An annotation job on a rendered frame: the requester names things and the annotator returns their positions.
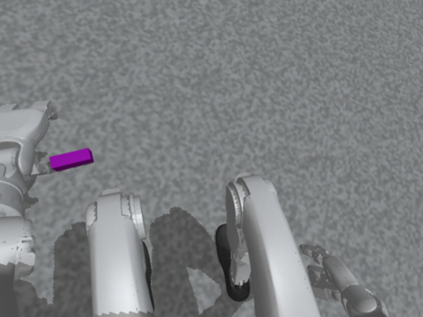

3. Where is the right robot hand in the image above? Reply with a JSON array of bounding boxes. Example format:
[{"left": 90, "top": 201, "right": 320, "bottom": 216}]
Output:
[{"left": 299, "top": 244, "right": 359, "bottom": 302}]

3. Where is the right robot foot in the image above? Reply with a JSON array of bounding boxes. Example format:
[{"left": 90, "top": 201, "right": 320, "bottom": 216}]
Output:
[{"left": 215, "top": 224, "right": 250, "bottom": 302}]

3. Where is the left robot foot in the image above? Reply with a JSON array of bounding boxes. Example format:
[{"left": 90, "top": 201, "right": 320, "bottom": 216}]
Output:
[{"left": 142, "top": 241, "right": 155, "bottom": 311}]

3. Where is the left robot arm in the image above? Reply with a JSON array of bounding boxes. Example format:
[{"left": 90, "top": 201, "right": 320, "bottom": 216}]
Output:
[{"left": 0, "top": 137, "right": 36, "bottom": 317}]

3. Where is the left robot hand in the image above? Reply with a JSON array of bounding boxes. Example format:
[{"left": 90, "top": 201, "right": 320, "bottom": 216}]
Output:
[{"left": 0, "top": 100, "right": 58, "bottom": 176}]

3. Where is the right robot arm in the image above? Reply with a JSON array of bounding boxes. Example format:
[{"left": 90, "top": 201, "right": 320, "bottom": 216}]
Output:
[{"left": 341, "top": 285, "right": 389, "bottom": 317}]

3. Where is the small box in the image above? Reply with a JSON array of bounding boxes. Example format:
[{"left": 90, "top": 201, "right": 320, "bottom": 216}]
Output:
[{"left": 50, "top": 148, "right": 94, "bottom": 171}]

